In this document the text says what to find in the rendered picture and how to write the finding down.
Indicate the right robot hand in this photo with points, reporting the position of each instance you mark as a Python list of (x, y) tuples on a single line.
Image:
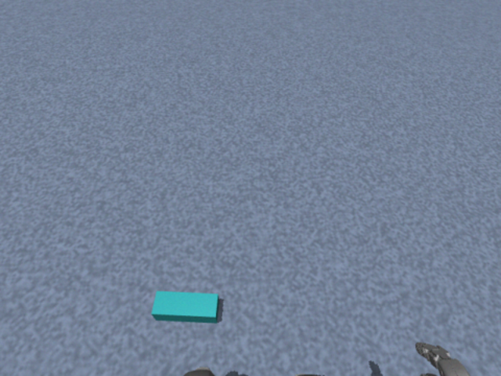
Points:
[(441, 360)]

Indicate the carton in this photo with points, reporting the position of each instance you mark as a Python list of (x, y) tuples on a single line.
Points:
[(186, 307)]

